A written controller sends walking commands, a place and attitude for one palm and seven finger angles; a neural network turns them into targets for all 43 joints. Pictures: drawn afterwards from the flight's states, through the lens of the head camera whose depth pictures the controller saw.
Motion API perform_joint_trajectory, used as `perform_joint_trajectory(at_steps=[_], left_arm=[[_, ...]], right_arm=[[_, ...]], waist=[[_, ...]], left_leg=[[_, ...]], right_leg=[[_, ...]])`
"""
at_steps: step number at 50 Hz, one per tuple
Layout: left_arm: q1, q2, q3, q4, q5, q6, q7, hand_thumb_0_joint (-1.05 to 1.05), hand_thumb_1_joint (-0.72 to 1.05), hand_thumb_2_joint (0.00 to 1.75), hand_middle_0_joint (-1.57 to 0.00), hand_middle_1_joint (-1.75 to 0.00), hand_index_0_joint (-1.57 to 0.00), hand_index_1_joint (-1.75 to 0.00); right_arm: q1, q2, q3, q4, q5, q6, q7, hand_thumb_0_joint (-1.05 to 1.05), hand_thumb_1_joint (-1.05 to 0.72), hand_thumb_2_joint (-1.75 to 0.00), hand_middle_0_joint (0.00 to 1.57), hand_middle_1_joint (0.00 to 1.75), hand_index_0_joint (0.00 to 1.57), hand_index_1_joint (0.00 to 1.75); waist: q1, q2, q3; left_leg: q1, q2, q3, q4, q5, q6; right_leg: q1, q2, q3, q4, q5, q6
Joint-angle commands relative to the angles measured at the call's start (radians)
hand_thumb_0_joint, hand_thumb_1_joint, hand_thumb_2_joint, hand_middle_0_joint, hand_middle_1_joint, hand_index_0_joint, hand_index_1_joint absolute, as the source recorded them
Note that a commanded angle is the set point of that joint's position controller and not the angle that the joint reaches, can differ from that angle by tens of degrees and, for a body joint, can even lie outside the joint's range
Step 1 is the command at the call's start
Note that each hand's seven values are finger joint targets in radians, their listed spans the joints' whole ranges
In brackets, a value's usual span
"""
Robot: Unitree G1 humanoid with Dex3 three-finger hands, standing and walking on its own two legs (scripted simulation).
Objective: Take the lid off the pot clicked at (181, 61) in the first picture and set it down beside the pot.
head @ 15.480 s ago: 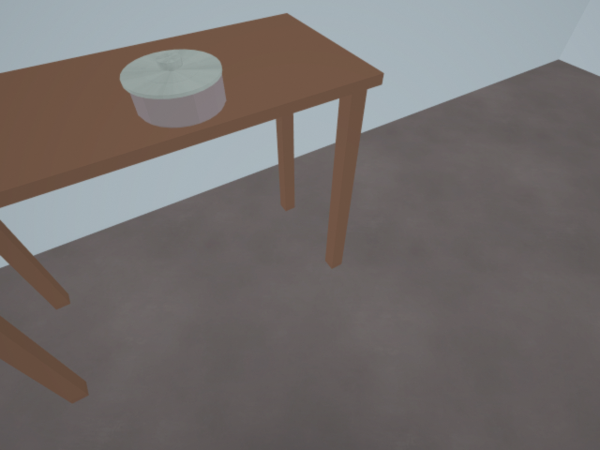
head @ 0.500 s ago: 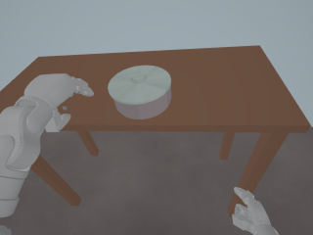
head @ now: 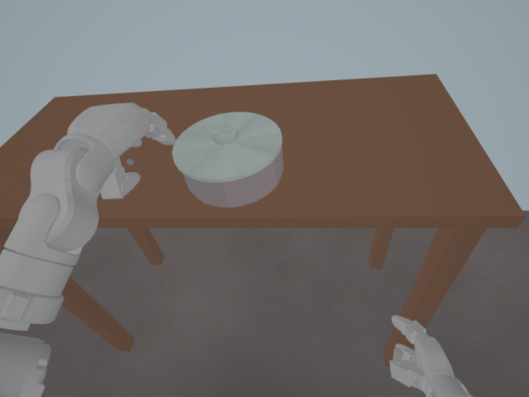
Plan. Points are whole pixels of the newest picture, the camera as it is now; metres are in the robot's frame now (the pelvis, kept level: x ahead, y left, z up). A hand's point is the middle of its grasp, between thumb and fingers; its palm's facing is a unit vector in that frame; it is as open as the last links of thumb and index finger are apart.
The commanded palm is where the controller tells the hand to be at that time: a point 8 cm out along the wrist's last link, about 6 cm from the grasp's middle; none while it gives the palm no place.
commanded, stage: move the open hand above the knob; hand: left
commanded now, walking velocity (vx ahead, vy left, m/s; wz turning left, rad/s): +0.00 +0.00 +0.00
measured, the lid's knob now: (225, 133) +0.51 +0.13 +0.15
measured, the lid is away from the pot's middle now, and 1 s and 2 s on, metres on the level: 0.00 0.00 0.00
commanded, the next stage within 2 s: none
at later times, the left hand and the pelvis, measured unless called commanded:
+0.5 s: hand (169, 136) +0.42 +0.18 +0.21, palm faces -0.14 -0.04 -0.99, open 9.7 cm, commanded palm +0.39 +0.18 +0.29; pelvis +0.02 +0.00 +0.00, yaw +0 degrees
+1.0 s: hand (206, 113) +0.47 +0.14 +0.22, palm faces -0.16 -0.06 -0.99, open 9.8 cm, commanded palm +0.44 +0.14 +0.29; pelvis +0.04 +0.00 +0.00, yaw +0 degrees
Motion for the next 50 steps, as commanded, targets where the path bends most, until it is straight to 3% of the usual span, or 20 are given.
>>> perform_joint_trajectory(at_steps=[1,5,7,8,12,15,17,22,25,27,30,31,32,34,36,38,41,42,44,50], left_arm=[[-0.425,0.257,0.177,-0.149,0.008,0.007,0.037,0.0,-0.36,1.68,-0.89,-0.08,-0.89,-0.08],[-0.495,0.259,0.153,-0.04,0.035,0.019,0.029,0.0,-0.36,1.68,-0.89,-0.08,-0.89,-0.08],[-0.54,0.274,0.155,-0.092,0.038,0.011,0.026,0.0,-0.36,1.68,-0.89,-0.08,-0.89,-0.08],[-0.566,0.223,0.108,-0.084,0.034,0.013,0.024,0.0,-0.36,1.68,-0.89,-0.08,-0.89,-0.08],[-0.582,0.256,0.137,-0.08,0.041,0.021,0.021,0.0,-0.36,1.68,-0.89,-0.08,-0.89,-0.08],[-0.606,0.183,0.068,0.024,0.043,0.038,0.017,0.0,-0.36,1.68,-0.89,-0.08,-0.89,-0.08],[-0.665,0.2,0.078,-0.044,0.047,0.03,0.018,0.0,-0.36,1.68,-0.89,-0.08,-0.89,-0.08],[-0.721,0.173,0.059,0.022,0.061,0.051,0.03,0.0,-0.36,1.68,-0.89,-0.08,-0.89,-0.08],[-0.734,0.147,0.037,0.122,0.071,0.067,0.034,0.0,-0.36,1.68,-0.89,-0.08,-0.89,-0.08],[-0.774,0.151,0.036,0.09,0.075,0.064,0.034,0.0,-0.36,1.68,-0.89,-0.08,-0.89,-0.08],[-0.821,0.078,-0.022,0.106,0.077,0.078,0.039,0.0,-0.36,1.68,-0.89,-0.08,-0.89,-0.08],[-0.776,0.075,-0.013,0.126,0.059,0.081,0.041,0.0,-0.36,1.68,-0.89,-0.08,-0.89,-0.08],[-0.815,0.132,0.031,0.146,0.086,0.086,0.042,0.0,-0.36,1.68,-0.89,-0.08,-0.89,-0.08],[-0.826,0.108,0.006,0.201,0.091,0.092,0.041,0.0,-0.36,1.68,-0.89,-0.08,-0.89,-0.08],[-0.808,0.077,-0.013,0.187,0.066,0.091,0.041,0.0,-0.36,1.68,-0.89,-0.08,-0.89,-0.08],[-0.855,0.081,-0.01,0.16,0.089,0.096,0.041,0.0,-0.36,1.68,-0.89,-0.08,-0.89,-0.08],[-0.844,0.048,-0.035,0.227,0.07,0.107,0.038,0.0,-0.36,1.68,-0.89,-0.08,-0.89,-0.08],[-0.913,0.069,-0.027,0.158,0.088,0.103,0.037,0.0,-0.36,1.68,-0.89,-0.08,-0.89,-0.08],[-0.899,0.056,-0.031,0.184,0.092,0.11,0.039,0.0,-0.36,1.68,-0.89,-0.08,-0.89,-0.08],[-0.935,0.013,-0.066,0.258,0.093,0.125,0.04,0.0,-0.36,1.68,-0.89,-0.08,-0.89,-0.08]], right_arm=[[-0.175,-0.094,-0.038,-0.176,0.01,-0.043,-0.003,0.0,-0.9,-0.9,0.2,0.3,0.2,0.3],[-0.162,-0.094,-0.034,-0.154,0.007,-0.034,-0.009,0.0,-0.9,-0.9,0.2,0.3,0.2,0.3],[-0.167,-0.088,-0.031,-0.164,0.007,-0.036,-0.006,0.0,-0.9,-0.9,0.2,0.3,0.2,0.3],[-0.178,-0.085,-0.032,-0.165,0.01,-0.038,-0.008,0.0,-0.9,-0.9,0.2,0.3,0.2,0.3],[-0.156,-0.086,-0.036,-0.161,0.008,-0.035,-0.003,0.0,-0.9,-0.9,0.2,0.3,0.2,0.3],[-0.15,-0.091,-0.033,-0.142,0.013,-0.022,-0.004,0.0,-0.9,-0.9,0.2,0.3,0.2,0.3],[-0.149,-0.086,-0.036,-0.154,0.012,-0.026,-0.001,0.0,-0.9,-0.9,0.2,0.3,0.2,0.3],[-0.131,-0.085,-0.036,-0.139,0.009,-0.022,0.001,0.0,-0.9,-0.9,0.2,0.3,0.2,0.3],[-0.123,-0.089,-0.036,-0.123,0.009,-0.016,-0.001,0.0,-0.9,-0.9,0.2,0.3,0.2,0.3],[-0.12,-0.085,-0.035,-0.132,0.008,-0.015,0.002,0.0,-0.9,-0.9,0.2,0.3,0.2,0.3],[-0.12,-0.081,-0.036,-0.126,0.011,-0.017,0.005,0.0,-0.9,-0.9,0.2,0.3,0.2,0.3],[-0.106,-0.089,-0.044,-0.131,0.01,-0.013,0.007,0.0,-0.9,-0.9,0.2,0.3,0.2,0.3],[-0.095,-0.085,-0.037,-0.121,0.005,-0.014,0.006,0.0,-0.9,-0.9,0.2,0.3,0.2,0.3],[-0.097,-0.085,-0.035,-0.115,0.007,-0.011,0.003,0.0,-0.9,-0.9,0.2,0.3,0.2,0.3],[-0.096,-0.093,-0.042,-0.123,0.01,-0.009,0.006,0.0,-0.9,-0.9,0.2,0.3,0.2,0.3],[-0.098,-0.081,-0.04,-0.124,0.007,-0.014,0.008,0.0,-0.9,-0.9,0.2,0.3,0.2,0.3],[-0.08,-0.092,-0.045,-0.113,0.009,-0.005,0.01,0.0,-0.9,-0.9,0.2,0.3,0.2,0.3],[-0.09,-0.082,-0.04,-0.121,0.009,-0.008,0.013,0.0,-0.9,-0.9,0.2,0.3,0.2,0.3],[-0.089,-0.081,-0.041,-0.117,0.008,-0.012,0.013,0.0,-0.9,-0.9,0.2,0.3,0.2,0.3],[-0.081,-0.081,-0.042,-0.102,0.012,-0.002,0.015,0.0,-0.9,-0.9,0.2,0.3,0.2,0.3]], waist=[[-0.004,-0.094,-0.307],[-0.005,-0.132,-0.27],[-0.004,-0.112,-0.348],[-0.016,-0.098,-0.322],[-0.01,-0.11,-0.383],[-0.029,-0.121,-0.288],[-0.024,-0.109,-0.374],[-0.031,-0.126,-0.381],[-0.034,-0.149,-0.33],[-0.033,-0.138,-0.39],[-0.043,-0.118,-0.404],[-0.048,-0.113,-0.401],[-0.039,-0.152,-0.424],[-0.043,-0.168,-0.375],[-0.048,-0.149,-0.393],[-0.044,-0.145,-0.443],[-0.059,-0.161,-0.381],[-0.052,-0.152,-0.443],[-0.051,-0.146,-0.448],[-0.061,-0.178,-0.395]], left_leg=[[0.206,-0.017,-0.042,-0.019,0.095,0.01],[0.168,-0.02,-0.04,-0.037,0.058,0.01],[0.185,-0.028,-0.04,-0.027,0.085,0.012],[0.197,-0.027,-0.038,-0.022,0.097,0.014],[0.211,-0.032,-0.043,-0.015,0.139,0.016],[0.187,-0.026,-0.045,-0.026,0.112,0.012],[0.22,-0.03,-0.049,-0.021,0.134,0.016],[0.224,-0.027,-0.055,-0.024,0.143,0.014],[0.2,-0.024,-0.052,-0.034,0.118,0.012],[0.212,-0.029,-0.049,-0.03,0.135,0.014],[0.25,-0.025,-0.059,-0.021,0.193,0.014],[0.258,-0.024,-0.063,-0.007,0.214,0.016],[0.238,-0.027,-0.055,-0.017,0.201,0.017],[0.212,-0.027,-0.046,-0.024,0.189,0.017],[0.229,-0.027,-0.051,-0.012,0.225,0.019],[0.255,-0.03,-0.048,-0.009,0.277,0.023],[0.236,-0.027,-0.049,-0.007,0.268,0.022],[0.253,-0.031,-0.049,-0.014,0.273,0.022],[0.27,-0.031,-0.053,-0.004,0.324,0.024],[0.241,-0.033,-0.041,-0.019,0.258,0.024]], right_leg=[[-0.019,0.043,0.013,-0.085,0.147,-0.03],[-0.034,0.037,0.01,-0.089,0.118,-0.027],[0.01,0.033,0.019,-0.081,0.146,-0.028],[-0.02,0.034,0.015,-0.078,0.159,-0.029],[0.02,0.034,0.019,-0.074,0.208,-0.03],[-0.041,0.038,0.004,-0.079,0.183,-0.031],[-0.004,0.038,0.012,-0.075,0.2,-0.033],[-0.015,0.042,0.007,-0.073,0.2,-0.036],[-0.038,0.043,0.003,-0.074,0.184,-0.038],[-0.002,0.04,0.008,-0.072,0.204,-0.038],[-0.028,0.045,0.004,-0.059,0.231,-0.042],[-0.03,0.047,0.002,-0.063,0.247,-0.045],[0.002,0.046,0.007,-0.066,0.254,-0.041],[-0.009,0.043,0.007,-0.066,0.261,-0.039],[-0.003,0.042,0.006,-0.063,0.289,-0.042],[0.02,0.042,0.014,-0.057,0.33,-0.04],[-0.008,0.043,0.005,-0.066,0.332,-0.041],[0.02,0.042,0.012,-0.064,0.333,-0.038],[0.013,0.044,0.013,-0.056,0.355,-0.039],[-0.005,0.044,0.008,-0.067,0.336,-0.038]])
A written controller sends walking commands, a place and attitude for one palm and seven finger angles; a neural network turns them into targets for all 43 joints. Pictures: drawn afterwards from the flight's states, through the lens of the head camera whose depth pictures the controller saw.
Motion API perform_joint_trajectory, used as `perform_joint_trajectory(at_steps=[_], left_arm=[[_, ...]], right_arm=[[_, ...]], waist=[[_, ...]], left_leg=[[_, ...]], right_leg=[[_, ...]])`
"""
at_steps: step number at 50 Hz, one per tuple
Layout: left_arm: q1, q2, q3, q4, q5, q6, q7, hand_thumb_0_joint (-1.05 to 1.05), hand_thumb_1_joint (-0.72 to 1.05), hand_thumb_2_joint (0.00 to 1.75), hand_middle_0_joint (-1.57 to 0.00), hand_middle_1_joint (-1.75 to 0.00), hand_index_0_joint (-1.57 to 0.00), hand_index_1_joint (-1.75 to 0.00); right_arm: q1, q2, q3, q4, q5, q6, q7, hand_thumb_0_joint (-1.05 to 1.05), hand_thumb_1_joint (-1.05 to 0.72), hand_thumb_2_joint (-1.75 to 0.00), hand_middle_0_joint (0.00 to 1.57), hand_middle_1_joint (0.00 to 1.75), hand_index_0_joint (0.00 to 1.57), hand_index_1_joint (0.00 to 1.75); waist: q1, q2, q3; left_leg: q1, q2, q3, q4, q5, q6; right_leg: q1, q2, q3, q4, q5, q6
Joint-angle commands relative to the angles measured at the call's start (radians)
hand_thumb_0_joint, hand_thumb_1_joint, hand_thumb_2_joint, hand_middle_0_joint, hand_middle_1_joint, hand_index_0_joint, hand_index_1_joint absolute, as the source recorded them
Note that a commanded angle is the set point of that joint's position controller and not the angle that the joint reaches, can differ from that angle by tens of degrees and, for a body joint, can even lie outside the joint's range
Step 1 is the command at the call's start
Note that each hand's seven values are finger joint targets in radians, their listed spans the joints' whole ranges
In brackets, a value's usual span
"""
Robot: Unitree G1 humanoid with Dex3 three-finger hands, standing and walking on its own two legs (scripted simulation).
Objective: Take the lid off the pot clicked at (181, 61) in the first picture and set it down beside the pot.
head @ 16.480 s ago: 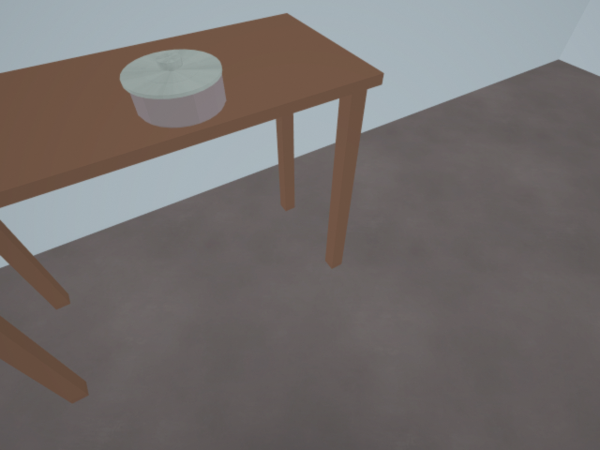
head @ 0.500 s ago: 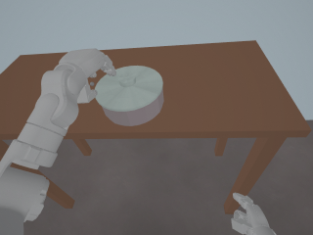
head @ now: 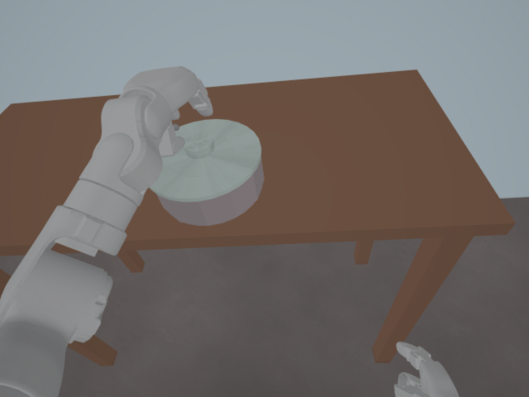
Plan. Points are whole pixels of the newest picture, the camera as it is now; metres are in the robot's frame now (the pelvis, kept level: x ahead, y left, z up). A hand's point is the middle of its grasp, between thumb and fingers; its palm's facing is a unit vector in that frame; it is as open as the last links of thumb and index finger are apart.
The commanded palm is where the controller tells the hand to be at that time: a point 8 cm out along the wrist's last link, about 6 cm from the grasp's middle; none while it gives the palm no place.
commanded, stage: move the open hand above the knob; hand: left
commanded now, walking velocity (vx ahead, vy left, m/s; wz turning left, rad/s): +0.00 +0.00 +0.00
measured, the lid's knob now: (198, 145) +0.47 +0.13 +0.15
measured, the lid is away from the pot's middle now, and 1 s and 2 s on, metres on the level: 0.00 0.00 0.00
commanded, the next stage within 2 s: lower the open fingers around the knob in 1.18 s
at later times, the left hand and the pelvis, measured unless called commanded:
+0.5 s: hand (191, 119) +0.45 +0.12 +0.22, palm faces -0.20 -0.06 -0.98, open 9.8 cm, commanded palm +0.41 +0.13 +0.28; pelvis +0.00 -0.01 +0.00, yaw -1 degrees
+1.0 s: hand (181, 125) +0.43 +0.13 +0.22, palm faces -0.18 -0.05 -0.98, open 9.8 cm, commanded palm +0.40 +0.13 +0.28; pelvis +0.00 +0.00 +0.00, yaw +0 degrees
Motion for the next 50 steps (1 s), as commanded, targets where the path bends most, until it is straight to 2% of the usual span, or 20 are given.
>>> perform_joint_trajectory(at_steps=[1,4,7,10,11,13,16,18,20,22,26,27,31,34,36,38,41,44,48,50], left_arm=[[-0.512,0.194,0.118,-0.11,0.016,0.0,0.043,0.0,-0.36,1.68,-0.89,-0.08,-0.89,-0.08],[-0.626,0.175,0.089,-0.132,0.041,0.004,0.045,0.0,-0.36,1.68,-0.89,-0.08,-0.89,-0.08],[-0.646,0.194,0.11,-0.055,0.043,0.01,0.048,0.0,-0.36,1.68,-0.89,-0.08,-0.89,-0.08],[-0.649,0.145,0.071,0.038,0.046,0.014,0.047,0.0,-0.36,1.68,-0.89,-0.08,-0.89,-0.08],[-0.621,0.141,0.077,0.007,0.027,0.008,0.046,0.0,-0.36,1.68,-0.89,-0.08,-0.89,-0.08],[-0.648,0.183,0.107,-0.012,0.049,0.002,0.046,0.0,-0.36,1.68,-0.89,-0.08,-0.89,-0.08],[-0.578,0.174,0.11,0.049,0.032,0.001,0.044,0.0,-0.36,1.68,-0.89,-0.08,-0.89,-0.08],[-0.588,0.227,0.146,0.056,0.049,-0.002,0.043,0.0,-0.36,1.68,-0.89,-0.08,-0.89,-0.08],[-0.624,0.183,0.102,0.018,0.045,-0.003,0.037,0.0,-0.36,1.68,-0.89,-0.08,-0.89,-0.08],[-0.62,0.215,0.129,-0.022,0.046,-0.011,0.038,0.0,-0.36,1.68,-0.89,-0.08,-0.89,-0.08],[-0.588,0.181,0.106,-0.02,0.022,-0.008,0.035,0.0,-0.36,1.68,-0.89,-0.08,-0.89,-0.08],[-0.603,0.243,0.154,-0.018,0.042,-0.01,0.038,0.0,-0.36,1.68,-0.89,-0.08,-0.89,-0.08],[-0.592,0.162,0.087,-0.098,0.021,-0.013,0.035,0.0,-0.36,1.68,-0.89,-0.08,-0.89,-0.08],[-0.571,0.237,0.147,-0.058,0.039,-0.002,0.035,0.0,-0.36,1.68,-0.89,-0.08,-0.89,-0.08],[-0.561,0.155,0.084,-0.076,0.017,0.003,0.03,0.0,-0.36,1.68,-0.89,-0.08,-0.89,-0.08],[-0.58,0.229,0.135,-0.091,0.04,0.003,0.033,0.0,-0.36,1.68,-0.89,-0.08,-0.89,-0.08],[-0.572,0.171,0.094,-0.128,0.018,0.005,0.031,0.0,-0.36,1.68,-0.89,-0.08,-0.89,-0.08],[-0.582,0.185,0.101,-0.036,0.036,0.018,0.033,0.0,-0.36,1.68,-0.89,-0.08,-0.89,-0.08],[-0.634,0.173,0.08,-0.112,0.039,0.008,0.034,0.0,-0.36,1.68,-0.89,-0.08,-0.89,-0.08],[-0.627,0.144,0.063,-0.085,0.035,0.017,0.034,0.0,-0.36,1.68,-0.89,-0.08,-0.89,-0.08]], right_arm=[[-0.121,-0.092,-0.035,-0.15,0.008,-0.037,-0.001,0.0,-0.9,-0.9,0.2,0.3,0.2,0.3],[-0.128,-0.079,-0.028,-0.141,0.007,-0.04,-0.002,0.0,-0.9,-0.9,0.2,0.3,0.2,0.3],[-0.103,-0.083,-0.029,-0.126,0.003,-0.04,-0.003,0.0,-0.9,-0.9,0.2,0.3,0.2,0.3],[-0.101,-0.081,-0.024,-0.116,0.006,-0.037,-0.01,0.0,-0.9,-0.9,0.2,0.3,0.2,0.3],[-0.1,-0.089,-0.034,-0.127,0.004,-0.036,-0.008,0.0,-0.9,-0.9,0.2,0.3,0.2,0.3],[-0.11,-0.079,-0.029,-0.134,0.0,-0.041,-0.007,0.0,-0.9,-0.9,0.2,0.3,0.2,0.3],[-0.096,-0.087,-0.032,-0.131,0.002,-0.033,-0.007,0.0,-0.9,-0.9,0.2,0.3,0.2,0.3],[-0.104,-0.083,-0.024,-0.136,0.001,-0.036,-0.011,0.0,-0.9,-0.9,0.2,0.3,0.2,0.3],[-0.114,-0.078,-0.025,-0.143,0.004,-0.038,-0.014,0.0,-0.9,-0.9,0.2,0.3,0.2,0.3],[-0.108,-0.08,-0.03,-0.148,0.002,-0.039,-0.013,0.0,-0.9,-0.9,0.2,0.3,0.2,0.3],[-0.103,-0.086,-0.037,-0.146,0.006,-0.04,-0.013,0.0,-0.9,-0.9,0.2,0.3,0.2,0.3],[-0.102,-0.084,-0.033,-0.139,0.005,-0.04,-0.015,0.0,-0.9,-0.9,0.2,0.3,0.2,0.3],[-0.117,-0.082,-0.039,-0.152,0.01,-0.044,-0.007,0.0,-0.9,-0.9,0.2,0.3,0.2,0.3],[-0.122,-0.083,-0.03,-0.145,0.007,-0.044,-0.006,0.0,-0.9,-0.9,0.2,0.3,0.2,0.3],[-0.127,-0.083,-0.037,-0.148,0.012,-0.037,-0.004,0.0,-0.9,-0.9,0.2,0.3,0.2,0.3],[-0.135,-0.083,-0.03,-0.149,0.009,-0.039,-0.006,0.0,-0.9,-0.9,0.2,0.3,0.2,0.3],[-0.145,-0.079,-0.035,-0.156,0.01,-0.039,-0.002,0.0,-0.9,-0.9,0.2,0.3,0.2,0.3],[-0.14,-0.075,-0.022,-0.138,0.01,-0.034,-0.008,0.0,-0.9,-0.9,0.2,0.3,0.2,0.3],[-0.155,-0.07,-0.021,-0.149,0.008,-0.037,-0.008,0.0,-0.9,-0.9,0.2,0.3,0.2,0.3],[-0.156,-0.067,-0.021,-0.146,0.009,-0.038,-0.007,0.0,-0.9,-0.9,0.2,0.3,0.2,0.3]], waist=[[-0.005,-0.146,-0.357],[-0.011,-0.126,-0.399],[-0.014,-0.142,-0.391],[-0.017,-0.172,-0.342],[-0.016,-0.145,-0.374],[-0.005,-0.148,-0.42],[-0.006,-0.176,-0.357],[0.004,-0.199,-0.349],[-0.003,-0.201,-0.356],[-0.003,-0.177,-0.387],[-0.01,-0.154,-0.358],[-0.003,-0.173,-0.373],[-0.011,-0.12,-0.394],[0.004,-0.163,-0.371],[-0.011,-0.15,-0.346],[0.002,-0.153,-0.376],[-0.006,-0.121,-0.391],[-0.004,-0.178,-0.324],[-0.004,-0.127,-0.4],[-0.006,-0.132,-0.373]], left_leg=[[0.252,-0.018,-0.048,0.016,0.299,0.022],[0.279,-0.019,-0.05,0.01,0.319,0.02],[0.258,-0.024,-0.048,0.006,0.279,0.02],[0.232,-0.022,-0.044,-0.006,0.247,0.02],[0.25,-0.023,-0.046,0.005,0.273,0.023],[0.258,-0.027,-0.045,0.005,0.285,0.026],[0.22,-0.023,-0.039,-0.002,0.266,0.025],[0.205,-0.024,-0.03,-0.009,0.253,0.027],[0.217,-0.027,-0.032,-0.011,0.249,0.031],[0.236,-0.025,-0.03,-0.005,0.264,0.033],[0.243,-0.025,-0.034,0.0,0.263,0.034],[0.237,-0.024,-0.032,-0.005,0.245,0.031],[0.274,-0.023,-0.04,0.013,0.323,0.033],[0.242,-0.024,-0.039,0.003,0.29,0.029],[0.25,-0.023,-0.037,0.007,0.28,0.03],[0.252,-0.023,-0.037,0.006,0.279,0.029],[0.285,-0.02,-0.048,0.019,0.32,0.029],[0.234,-0.022,-0.042,0.0,0.239,0.024],[0.27,-0.022,-0.052,0.004,0.266,0.021],[0.275,-0.02,-0.055,0.006,0.263,0.02]], right_leg=[[0.005,0.057,0.001,-0.044,0.381,-0.045],[0.006,0.058,0.004,-0.038,0.385,-0.045],[0.011,0.059,0.005,-0.044,0.378,-0.045],[-0.007,0.057,0.002,-0.044,0.363,-0.044],[0.009,0.055,0.005,-0.045,0.388,-0.046],[0.04,0.053,0.015,-0.037,0.405,-0.044],[0.035,0.051,0.007,-0.046,0.403,-0.043],[0.052,0.051,0.013,-0.046,0.408,-0.038],[0.046,0.05,0.016,-0.049,0.405,-0.035],[0.057,0.049,0.02,-0.049,0.414,-0.036],[0.031,0.053,0.015,-0.056,0.405,-0.039],[0.044,0.052,0.019,-0.053,0.392,-0.036],[0.034,0.052,0.014,-0.044,0.433,-0.042],[0.041,0.053,0.015,-0.04,0.413,-0.039],[0.013,0.051,0.007,-0.049,0.402,-0.041],[0.034,0.052,0.015,-0.043,0.401,-0.04],[0.014,0.054,0.01,-0.041,0.403,-0.045],[-0.006,0.055,0.005,-0.047,0.353,-0.041],[0.011,0.053,0.008,-0.035,0.355,-0.046],[-0.014,0.057,0.004,-0.037,0.344,-0.047]])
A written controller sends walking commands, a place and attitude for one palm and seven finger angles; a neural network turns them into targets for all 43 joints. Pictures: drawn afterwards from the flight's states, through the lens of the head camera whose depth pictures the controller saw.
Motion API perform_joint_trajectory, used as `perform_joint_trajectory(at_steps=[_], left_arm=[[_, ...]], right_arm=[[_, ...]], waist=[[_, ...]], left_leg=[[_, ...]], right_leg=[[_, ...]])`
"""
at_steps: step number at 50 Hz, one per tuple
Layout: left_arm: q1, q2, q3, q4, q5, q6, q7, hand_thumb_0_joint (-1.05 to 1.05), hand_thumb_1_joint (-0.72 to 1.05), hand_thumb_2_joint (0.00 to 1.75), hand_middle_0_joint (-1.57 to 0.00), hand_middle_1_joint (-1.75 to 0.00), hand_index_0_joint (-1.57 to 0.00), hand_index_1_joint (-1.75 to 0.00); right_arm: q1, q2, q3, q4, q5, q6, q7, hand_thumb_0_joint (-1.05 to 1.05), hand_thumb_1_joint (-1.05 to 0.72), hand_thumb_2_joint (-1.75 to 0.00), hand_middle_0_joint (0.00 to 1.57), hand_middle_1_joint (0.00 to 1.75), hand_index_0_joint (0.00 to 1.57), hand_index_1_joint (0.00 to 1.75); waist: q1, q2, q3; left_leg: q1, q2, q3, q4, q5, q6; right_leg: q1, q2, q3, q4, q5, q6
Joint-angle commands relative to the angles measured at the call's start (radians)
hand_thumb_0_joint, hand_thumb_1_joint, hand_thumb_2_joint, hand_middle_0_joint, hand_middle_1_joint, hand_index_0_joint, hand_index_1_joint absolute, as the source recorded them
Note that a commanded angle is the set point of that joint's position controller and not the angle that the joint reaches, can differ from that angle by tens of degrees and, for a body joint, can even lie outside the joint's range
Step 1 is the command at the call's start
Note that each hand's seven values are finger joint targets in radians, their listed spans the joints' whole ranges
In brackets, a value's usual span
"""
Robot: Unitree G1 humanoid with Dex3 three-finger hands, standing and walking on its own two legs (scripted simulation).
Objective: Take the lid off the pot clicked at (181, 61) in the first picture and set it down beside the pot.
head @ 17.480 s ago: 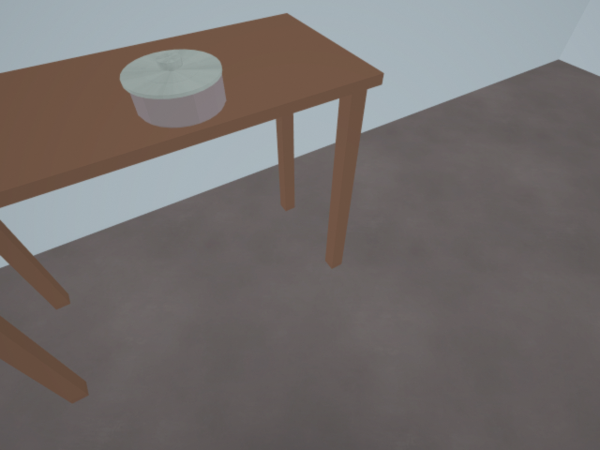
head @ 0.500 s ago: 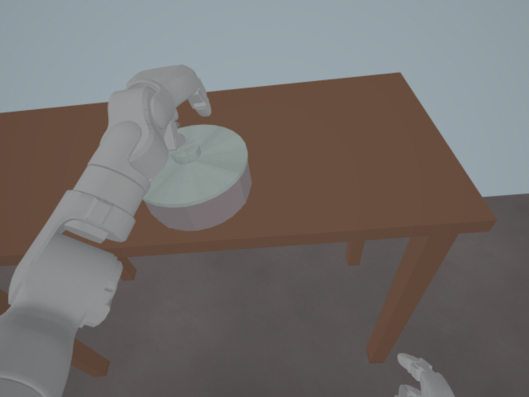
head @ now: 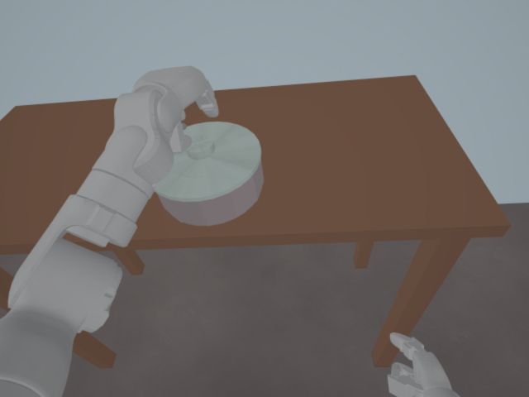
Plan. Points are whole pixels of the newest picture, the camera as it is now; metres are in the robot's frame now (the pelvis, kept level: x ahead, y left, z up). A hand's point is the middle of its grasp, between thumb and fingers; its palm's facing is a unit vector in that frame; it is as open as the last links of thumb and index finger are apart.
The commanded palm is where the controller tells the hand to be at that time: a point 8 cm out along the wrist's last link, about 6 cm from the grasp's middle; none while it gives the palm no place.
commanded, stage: move the open hand above the knob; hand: left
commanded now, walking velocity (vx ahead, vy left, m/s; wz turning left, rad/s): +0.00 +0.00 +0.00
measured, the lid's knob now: (199, 147) +0.47 +0.13 +0.15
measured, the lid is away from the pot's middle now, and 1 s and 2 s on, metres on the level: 0.00 0.00 0.00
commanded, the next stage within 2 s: lower the open fingers around the knob in 0.18 s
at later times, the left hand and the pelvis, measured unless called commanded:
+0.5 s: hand (191, 131) +0.44 +0.12 +0.21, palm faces -0.23 -0.10 -0.97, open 9.8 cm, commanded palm +0.41 +0.14 +0.27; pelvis +0.00 +0.00 +0.00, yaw -1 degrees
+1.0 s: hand (187, 147) +0.44 +0.14 +0.18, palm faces -0.28 -0.10 -0.96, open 9.8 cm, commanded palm +0.42 +0.14 +0.23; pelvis +0.01 +0.00 +0.00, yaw +0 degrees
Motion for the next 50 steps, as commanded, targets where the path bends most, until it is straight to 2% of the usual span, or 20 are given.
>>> perform_joint_trajectory(at_steps=[1,3,6,7,9,12,14,16,18,21,23,26,28,31,32,36,37,43,46,50], left_arm=[[-0.538,0.182,0.118,-0.166,0.014,-0.006,0.044,0.0,-0.36,1.68,-0.89,-0.08,-0.89,-0.08],[-0.536,0.225,0.149,-0.076,0.034,0.0,0.042,0.0,-0.36,1.68,-0.89,-0.08,-0.89,-0.08],[-0.577,0.171,0.102,-0.133,0.015,-0.014,0.044,0.0,-0.36,1.68,-0.89,-0.08,-0.89,-0.08],[-0.594,0.194,0.116,-0.123,0.036,-0.014,0.044,0.0,-0.36,1.68,-0.89,-0.08,-0.89,-0.08],[-0.604,0.172,0.096,-0.124,0.04,-0.013,0.044,0.0,-0.36,1.68,-0.89,-0.08,-0.89,-0.08],[-0.564,0.223,0.153,-0.101,0.039,-0.016,0.047,0.0,-0.36,1.68,-0.89,-0.08,-0.89,-0.08],[-0.57,0.205,0.13,-0.051,0.046,-0.011,0.048,0.0,-0.36,1.68,-0.89,-0.08,-0.89,-0.08],[-0.531,0.187,0.134,-0.099,-0.006,-0.017,0.042,0.0,-0.36,1.68,-0.89,-0.08,-0.89,-0.08],[-0.515,0.165,0.115,-0.099,0.01,-0.012,0.038,0.0,-0.36,1.68,-0.89,-0.08,-0.89,-0.08],[-0.494,0.184,0.135,-0.129,-0.011,-0.013,0.042,0.0,-0.36,1.68,-0.89,-0.08,-0.89,-0.08],[-0.514,0.237,0.17,-0.124,0.013,-0.013,0.046,0.0,-0.36,1.68,-0.89,-0.08,-0.89,-0.08],[-0.505,0.186,0.131,-0.18,-0.011,-0.017,0.049,0.0,-0.36,1.68,-0.89,-0.08,-0.89,-0.08],[-0.466,0.248,0.185,-0.129,0.013,-0.012,0.055,0.0,-0.36,1.68,-0.89,-0.08,-0.89,-0.08],[-0.444,0.177,0.127,-0.115,-0.01,-0.009,0.053,0.0,-0.36,1.68,-0.89,-0.08,-0.89,-0.08],[-0.481,0.22,0.157,-0.145,0.009,-0.012,0.056,0.0,-0.36,1.68,-0.89,-0.08,-0.89,-0.08],[-0.462,0.164,0.11,-0.11,-0.008,-0.005,0.057,0.0,-0.36,1.68,-0.89,-0.08,-0.89,-0.08],[-0.496,0.214,0.144,-0.111,0.01,-0.005,0.059,0.0,-0.36,1.68,-0.89,-0.08,-0.89,-0.08],[-0.483,0.168,0.104,-0.034,0.016,-0.007,0.059,0.0,-0.36,1.68,-0.89,-0.08,-0.89,-0.08],[-0.436,0.141,0.094,-0.062,0.001,-0.011,0.061,0.0,-0.36,1.68,-0.89,-0.08,-0.89,-0.08],[-0.421,0.156,0.108,-0.026,0.008,-0.01,0.061,0.0,-0.36,1.68,-0.89,-0.08,-0.89,-0.08]], right_arm=[[-0.113,-0.095,-0.036,-0.14,0.003,-0.038,0.0,0.0,-0.9,-0.9,0.2,0.3,0.2,0.3],[-0.108,-0.094,-0.023,-0.128,0.002,-0.036,-0.007,0.0,-0.9,-0.9,0.2,0.3,0.2,0.3],[-0.116,-0.092,-0.031,-0.143,0.004,-0.041,-0.01,0.0,-0.9,-0.9,0.2,0.3,0.2,0.3],[-0.111,-0.086,-0.026,-0.139,0.0,-0.045,-0.011,0.0,-0.9,-0.9,0.2,0.3,0.2,0.3],[-0.109,-0.086,-0.025,-0.137,0.002,-0.045,-0.01,0.0,-0.9,-0.9,0.2,0.3,0.2,0.3],[-0.095,-0.089,-0.029,-0.136,-0.003,-0.046,-0.008,0.0,-0.9,-0.9,0.2,0.3,0.2,0.3],[-0.09,-0.093,-0.025,-0.126,0.002,-0.041,-0.012,0.0,-0.9,-0.9,0.2,0.3,0.2,0.3],[-0.089,-0.102,-0.038,-0.143,0.001,-0.047,-0.011,0.0,-0.9,-0.9,0.2,0.3,0.2,0.3],[-0.091,-0.092,-0.032,-0.146,0.0,-0.047,-0.009,0.0,-0.9,-0.9,0.2,0.3,0.2,0.3],[-0.086,-0.103,-0.04,-0.148,0.002,-0.044,-0.006,0.0,-0.9,-0.9,0.2,0.3,0.2,0.3],[-0.085,-0.101,-0.033,-0.143,0.001,-0.045,-0.01,0.0,-0.9,-0.9,0.2,0.3,0.2,0.3],[-0.09,-0.103,-0.043,-0.153,0.004,-0.05,-0.007,0.0,-0.9,-0.9,0.2,0.3,0.2,0.3],[-0.084,-0.102,-0.037,-0.143,-0.001,-0.05,-0.011,0.0,-0.9,-0.9,0.2,0.3,0.2,0.3],[-0.083,-0.106,-0.041,-0.141,0.005,-0.043,-0.009,0.0,-0.9,-0.9,0.2,0.3,0.2,0.3],[-0.087,-0.101,-0.038,-0.141,0.005,-0.044,-0.01,0.0,-0.9,-0.9,0.2,0.3,0.2,0.3],[-0.079,-0.105,-0.042,-0.135,0.005,-0.041,-0.016,0.0,-0.9,-0.9,0.2,0.3,0.2,0.3],[-0.084,-0.101,-0.036,-0.132,0.005,-0.041,-0.017,0.0,-0.9,-0.9,0.2,0.3,0.2,0.3],[-0.07,-0.102,-0.034,-0.12,0.004,-0.037,-0.024,0.0,-0.9,-0.9,0.2,0.3,0.2,0.3],[-0.062,-0.105,-0.041,-0.132,0.0,-0.038,-0.018,0.0,-0.9,-0.9,0.2,0.3,0.2,0.3],[-0.068,-0.104,-0.033,-0.128,0.005,-0.03,-0.021,0.0,-0.9,-0.9,0.2,0.3,0.2,0.3]], waist=[[-0.014,-0.127,-0.369],[-0.009,-0.19,-0.313],[-0.016,-0.139,-0.349],[-0.011,-0.147,-0.377],[-0.013,-0.133,-0.374],[-0.004,-0.15,-0.382],[-0.01,-0.161,-0.322],[-0.01,-0.154,-0.363],[-0.009,-0.15,-0.361],[-0.011,-0.148,-0.349],[-0.003,-0.171,-0.356],[-0.013,-0.121,-0.372],[-0.001,-0.156,-0.369],[-0.017,-0.144,-0.321],[-0.009,-0.15,-0.357],[-0.028,-0.14,-0.333],[-0.021,-0.146,-0.352],[-0.033,-0.145,-0.327],[-0.032,-0.126,-0.371],[-0.025,-0.163,-0.332]], left_leg=[[0.267,-0.019,-0.052,0.013,0.265,0.026],[0.211,-0.021,-0.04,-0.004,0.199,0.026],[0.242,-0.02,-0.047,-0.002,0.199,0.026],[0.249,-0.022,-0.048,-0.003,0.195,0.026],[0.254,-0.021,-0.05,-0.003,0.227,0.024],[0.241,-0.02,-0.047,-0.002,0.229,0.026],[0.216,-0.017,-0.043,-0.014,0.199,0.024],[0.235,-0.018,-0.046,-0.005,0.218,0.028],[0.251,-0.019,-0.045,-0.003,0.249,0.03],[0.245,-0.018,-0.048,0.0,0.248,0.031],[0.232,-0.019,-0.043,-0.01,0.235,0.032],[0.268,-0.017,-0.049,0.004,0.27,0.033],[0.247,-0.018,-0.044,0.002,0.267,0.033],[0.232,-0.017,-0.042,-0.001,0.236,0.031],[0.244,-0.018,-0.04,-0.001,0.235,0.03],[0.247,-0.02,-0.042,0.011,0.233,0.033],[0.242,-0.02,-0.041,0.003,0.21,0.03],[0.228,-0.022,-0.043,0.008,0.207,0.028],[0.257,-0.023,-0.05,0.027,0.276,0.031],[0.221,-0.023,-0.043,0.013,0.234,0.028]], right_leg=[[-0.011,0.054,0.004,-0.052,0.356,-0.043],[-0.01,0.053,0.005,-0.059,0.334,-0.036],[-0.014,0.051,0.005,-0.058,0.317,-0.041],[-0.004,0.052,0.011,-0.055,0.312,-0.039],[-0.008,0.054,0.008,-0.05,0.33,-0.041],[0.014,0.054,0.01,-0.054,0.342,-0.04],[-0.013,0.055,0.003,-0.06,0.314,-0.04],[0.015,0.05,0.009,-0.06,0.348,-0.039],[0.008,0.055,0.008,-0.058,0.361,-0.04],[0.012,0.054,0.006,-0.064,0.369,-0.041],[0.03,0.056,0.01,-0.063,0.365,-0.037],[0.012,0.058,0.008,-0.062,0.373,-0.041],[0.03,0.059,0.014,-0.06,0.385,-0.038],[-0.001,0.059,0.003,-0.069,0.361,-0.039],[0.014,0.059,0.011,-0.064,0.362,-0.037],[-0.014,0.062,0.005,-0.07,0.365,-0.039],[0.001,0.06,0.012,-0.067,0.351,-0.036],[-0.021,0.062,0.007,-0.063,0.354,-0.037],[-0.006,0.062,0.005,-0.057,0.404,-0.04],[-0.004,0.062,0.007,-0.057,0.387,-0.035]])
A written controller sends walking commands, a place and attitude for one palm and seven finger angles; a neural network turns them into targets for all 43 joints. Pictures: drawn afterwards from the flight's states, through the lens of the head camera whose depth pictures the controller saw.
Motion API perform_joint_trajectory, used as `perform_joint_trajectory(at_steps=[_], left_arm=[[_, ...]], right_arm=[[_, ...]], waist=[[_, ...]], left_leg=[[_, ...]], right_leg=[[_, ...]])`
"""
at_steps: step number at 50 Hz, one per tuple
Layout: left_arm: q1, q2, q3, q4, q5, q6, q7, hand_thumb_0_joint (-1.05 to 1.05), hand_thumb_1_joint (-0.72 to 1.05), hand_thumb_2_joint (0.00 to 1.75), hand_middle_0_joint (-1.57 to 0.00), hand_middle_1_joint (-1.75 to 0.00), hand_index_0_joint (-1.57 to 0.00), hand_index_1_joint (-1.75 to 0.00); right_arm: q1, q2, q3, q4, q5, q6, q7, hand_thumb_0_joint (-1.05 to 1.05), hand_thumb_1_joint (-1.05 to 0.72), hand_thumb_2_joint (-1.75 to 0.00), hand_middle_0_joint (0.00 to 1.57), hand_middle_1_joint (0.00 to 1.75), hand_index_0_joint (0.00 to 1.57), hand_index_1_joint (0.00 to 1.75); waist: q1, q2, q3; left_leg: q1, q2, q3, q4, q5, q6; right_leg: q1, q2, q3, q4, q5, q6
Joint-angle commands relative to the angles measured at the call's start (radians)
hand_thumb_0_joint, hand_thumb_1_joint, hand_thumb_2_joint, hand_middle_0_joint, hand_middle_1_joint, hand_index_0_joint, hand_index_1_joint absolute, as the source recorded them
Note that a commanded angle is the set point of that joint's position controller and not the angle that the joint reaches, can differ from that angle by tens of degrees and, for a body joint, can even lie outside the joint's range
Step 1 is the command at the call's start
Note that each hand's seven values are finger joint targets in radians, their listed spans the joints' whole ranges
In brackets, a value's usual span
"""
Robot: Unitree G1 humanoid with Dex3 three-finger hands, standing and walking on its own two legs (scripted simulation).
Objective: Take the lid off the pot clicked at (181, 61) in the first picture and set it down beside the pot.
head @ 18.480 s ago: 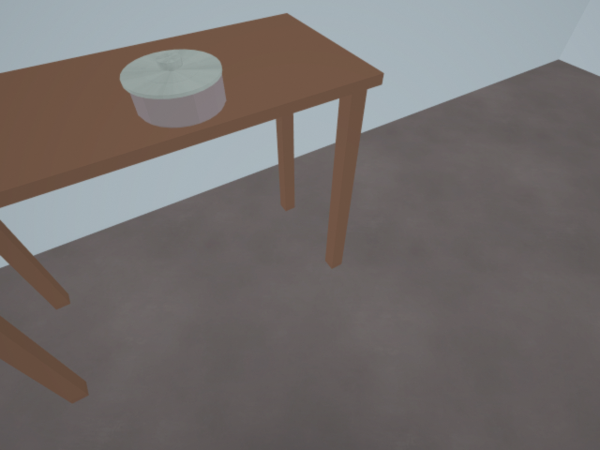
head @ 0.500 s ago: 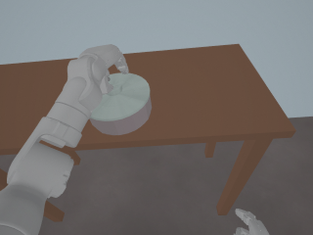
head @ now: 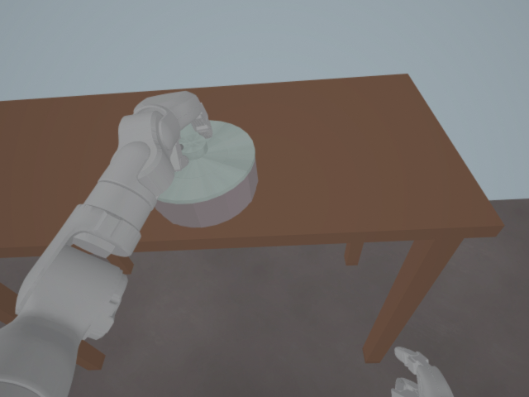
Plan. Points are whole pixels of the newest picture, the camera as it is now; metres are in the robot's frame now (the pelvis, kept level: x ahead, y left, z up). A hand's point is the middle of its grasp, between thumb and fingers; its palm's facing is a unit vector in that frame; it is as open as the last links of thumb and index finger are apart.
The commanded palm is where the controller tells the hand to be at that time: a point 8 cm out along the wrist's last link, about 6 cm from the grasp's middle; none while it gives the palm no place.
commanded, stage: lower the open fingers around the knob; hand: left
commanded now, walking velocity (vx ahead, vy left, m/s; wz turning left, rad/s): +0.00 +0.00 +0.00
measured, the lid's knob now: (192, 147) +0.47 +0.13 +0.15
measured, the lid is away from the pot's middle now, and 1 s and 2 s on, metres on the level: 0.00 0.00 0.00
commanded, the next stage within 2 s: close the fingers and squeeze the knob in 0.26 s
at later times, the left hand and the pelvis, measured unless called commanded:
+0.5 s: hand (180, 152) +0.43 +0.14 +0.17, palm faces -0.25 -0.11 -0.96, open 10.0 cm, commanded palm +0.41 +0.14 +0.23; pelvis +0.00 +0.00 +0.00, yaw +0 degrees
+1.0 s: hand (181, 149) +0.44 +0.14 +0.17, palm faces -0.27 -0.11 -0.96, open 8.3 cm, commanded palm +0.41 +0.14 +0.23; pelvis +0.00 +0.00 +0.00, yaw +0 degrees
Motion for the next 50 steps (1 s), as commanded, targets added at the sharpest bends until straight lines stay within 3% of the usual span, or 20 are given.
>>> perform_joint_trajectory(at_steps=[1,3,7,9,12,16,17,18,19,20,21,24,28,31,35,37,41,44,47,50], left_arm=[[-0.408,0.163,0.09,-0.141,0.002,-0.011,0.025,0.0,-0.36,1.68,-0.89,-0.08,-0.89,-0.08],[-0.404,0.185,0.103,-0.108,0.015,-0.007,0.025,0.0,-0.36,1.68,-0.89,-0.08,-0.89,-0.08],[-0.424,0.216,0.126,-0.177,0.012,-0.014,0.028,0.0,-0.36,1.68,-0.89,-0.08,-0.89,-0.08],[-0.395,0.187,0.105,-0.157,0.008,-0.009,0.025,0.0,-0.36,1.68,-0.89,-0.08,-0.89,-0.08],[-0.4,0.205,0.12,-0.222,0.007,-0.012,0.03,0.0,-0.36,1.68,-0.89,-0.08,-0.89,-0.08],[-0.386,0.16,0.087,-0.224,-0.008,-0.005,0.034,0.0,-0.36,1.68,-0.89,-0.08,-0.89,-0.08],[-0.397,0.205,0.122,-0.214,0.008,-0.004,0.039,0.0,-0.36,1.68,-0.89,-0.08,-0.89,-0.08],[-0.423,0.198,0.108,-0.23,0.01,-0.004,0.04,0.0,-0.36,1.68,-0.89,-0.08,-0.89,-0.08],[-0.423,0.175,0.093,-0.229,0.009,-0.002,0.04,0.0,-0.2,1.24,-0.82,-0.08,-0.82,-0.08],[-0.414,0.204,0.12,-0.234,0.008,-0.001,0.043,0.0,-0.19,1.24,-0.78,-0.19,-0.78,-0.19],[-0.397,0.175,0.098,-0.261,-0.006,-0.004,0.042,0.0,-0.18,1.24,-0.75,-0.27,-0.75,-0.27],[-0.416,0.191,0.104,-0.188,0.011,0.005,0.045,0.0,-0.15,1.23,-0.71,-0.41,-0.71,-0.41],[-0.44,0.188,0.1,-0.183,0.014,0.002,0.049,0.0,-0.1,1.22,-0.68,-0.54,-0.68,-0.54],[-0.415,0.215,0.13,-0.239,-0.001,-0.006,0.047,0.0,-0.07,1.2,-0.68,-0.61,-0.68,-0.61],[-0.438,0.167,0.079,-0.188,0.008,0.004,0.041,0.0,-0.02,1.18,-0.67,-0.69,-0.67,-0.69],[-0.423,0.216,0.125,-0.173,0.013,0.002,0.045,0.0,0.0,1.16,-0.67,-0.72,-0.67,-0.72],[-0.395,0.204,0.12,-0.206,-0.001,-0.006,0.043,0.0,0.05,1.13,-0.68,-0.78,-0.68,-0.78],[-0.407,0.203,0.109,-0.154,0.012,0.0,0.038,0.0,0.09,1.1,-0.69,-0.81,-0.69,-0.81],[-0.411,0.206,0.113,-0.192,0.014,-0.002,0.042,0.0,0.13,1.07,-0.7,-0.85,-0.7,-0.85],[-0.41,0.201,0.108,-0.162,0.013,0.003,0.038,0.0,0.17,1.04,-0.71,-0.88,-0.71,-0.88]], right_arm=[[-0.1,-0.108,-0.039,-0.151,0.004,-0.032,-0.001,0.0,-0.9,-0.9,0.2,0.3,0.2,0.3],[-0.098,-0.104,-0.033,-0.141,0.006,-0.028,-0.003,0.0,-0.9,-0.9,0.2,0.3,0.2,0.3],[-0.102,-0.106,-0.033,-0.151,0.005,-0.026,0.0,0.0,-0.9,-0.9,0.2,0.3,0.2,0.3],[-0.107,-0.103,-0.033,-0.151,0.007,-0.025,0.0,0.0,-0.9,-0.9,0.2,0.3,0.2,0.3],[-0.116,-0.102,-0.036,-0.162,0.007,-0.024,0.005,0.0,-0.9,-0.9,0.2,0.3,0.2,0.3],[-0.119,-0.106,-0.039,-0.161,0.009,-0.018,0.005,0.0,-0.9,-0.9,0.2,0.3,0.2,0.3],[-0.115,-0.103,-0.036,-0.154,0.008,-0.02,0.004,0.0,-0.9,-0.9,0.2,0.3,0.2,0.3],[-0.122,-0.103,-0.033,-0.154,0.009,-0.02,0.004,0.0,-0.9,-0.9,0.2,0.3,0.2,0.3],[-0.126,-0.099,-0.035,-0.154,0.008,-0.022,0.004,0.0,-0.9,-0.9,0.2,0.3,0.2,0.3],[-0.127,-0.102,-0.035,-0.151,0.009,-0.023,0.005,0.0,-0.9,-0.9,0.2,0.3,0.2,0.3],[-0.13,-0.107,-0.038,-0.161,0.007,-0.021,0.007,0.0,-0.9,-0.9,0.2,0.3,0.2,0.3],[-0.125,-0.101,-0.03,-0.142,0.009,-0.018,0.001,0.0,-0.9,-0.9,0.2,0.3,0.2,0.3],[-0.126,-0.099,-0.03,-0.142,0.006,-0.02,-0.005,0.0,-0.9,-0.9,0.2,0.3,0.2,0.3],[-0.131,-0.107,-0.036,-0.154,0.003,-0.024,-0.001,0.0,-0.9,-0.9,0.2,0.3,0.2,0.3],[-0.135,-0.097,-0.026,-0.144,0.008,-0.019,-0.004,0.0,-0.9,-0.9,0.2,0.3,0.2,0.3],[-0.128,-0.099,-0.03,-0.144,0.004,-0.02,-0.007,0.0,-0.9,-0.9,0.2,0.3,0.2,0.3],[-0.126,-0.108,-0.034,-0.153,0.003,-0.023,-0.006,0.0,-0.9,-0.9,0.2,0.3,0.2,0.3],[-0.124,-0.103,-0.027,-0.141,0.007,-0.02,-0.01,0.0,-0.9,-0.9,0.2,0.3,0.2,0.3],[-0.126,-0.101,-0.03,-0.15,0.004,-0.022,-0.008,0.0,-0.9,-0.9,0.2,0.3,0.2,0.3],[-0.124,-0.104,-0.027,-0.142,0.009,-0.021,-0.009,0.0,-0.9,-0.9,0.2,0.3,0.2,0.3]], waist=[[-0.005,-0.124,-0.332],[-0.006,-0.162,-0.299],[0.003,-0.134,-0.347],[0.0,-0.147,-0.306],[0.006,-0.111,-0.342],[-0.004,-0.116,-0.316],[0.004,-0.124,-0.328],[0.001,-0.124,-0.336],[0.001,-0.123,-0.329],[0.008,-0.122,-0.336],[0.003,-0.087,-0.352],[-0.001,-0.147,-0.302],[0.0,-0.122,-0.324],[0.007,-0.107,-0.369],[-0.003,-0.129,-0.3],[0.004,-0.134,-0.312],[0.006,-0.124,-0.351],[0.0,-0.151,-0.294],[0.004,-0.114,-0.341],[0.001,-0.132,-0.308]], left_leg=[[0.243,-0.027,-0.04,0.006,0.264,0.028],[0.227,-0.027,-0.036,0.001,0.243,0.029],[0.24,-0.027,-0.041,-0.001,0.269,0.028],[0.233,-0.026,-0.039,-0.001,0.255,0.029],[0.255,-0.023,-0.046,0.001,0.279,0.027],[0.257,-0.02,-0.049,0.001,0.268,0.027],[0.251,-0.022,-0.045,-0.001,0.247,0.026],[0.253,-0.021,-0.049,-0.006,0.247,0.025],[0.259,-0.023,-0.048,-0.005,0.242,0.026],[0.263,-0.02,-0.051,-0.003,0.264,0.024],[0.272,-0.02,-0.055,0.002,0.279,0.024],[0.234,-0.022,-0.045,-0.007,0.213,0.024],[0.244,-0.024,-0.045,-0.006,0.206,0.024],[0.259,-0.023,-0.05,0.007,0.265,0.025],[0.231,-0.026,-0.041,-0.006,0.215,0.024],[0.23,-0.024,-0.043,-0.006,0.201,0.025],[0.246,-0.025,-0.045,0.004,0.258,0.028],[0.215,-0.026,-0.034,-0.006,0.222,0.026],[0.243,-0.028,-0.038,0.002,0.24,0.028],[0.229,-0.025,-0.039,-0.001,0.248,0.025]], right_leg=[[-0.001,0.054,0.003,-0.045,0.394,-0.04],[-0.007,0.057,0.003,-0.05,0.387,-0.035],[0.024,0.054,0.005,-0.043,0.402,-0.037],[0.002,0.056,0.003,-0.049,0.387,-0.035],[0.011,0.057,0.005,-0.043,0.383,-0.039],[-0.015,0.059,-0.004,-0.051,0.361,-0.042],[-0.003,0.059,0.004,-0.049,0.356,-0.039],[-0.003,0.059,0.001,-0.044,0.352,-0.04],[-0.013,0.06,0.001,-0.046,0.348,-0.04],[-0.006,0.06,0.002,-0.041,0.358,-0.041],[-0.006,0.058,0.0,-0.043,0.361,-0.045],[-0.018,0.06,0.002,-0.05,0.335,-0.038],[-0.015,0.059,0.005,-0.047,0.329,-0.041],[0.021,0.054,0.008,-0.04,0.383,-0.043],[-0.014,0.056,0.005,-0.05,0.353,-0.037],[-0.004,0.057,0.007,-0.05,0.34,-0.039],[0.026,0.054,0.008,-0.045,0.396,-0.04],[0.007,0.055,0.008,-0.052,0.378,-0.033],[0.017,0.055,0.014,-0.048,0.383,-0.037],[0.004,0.057,0.008,-0.046,0.387,-0.037]])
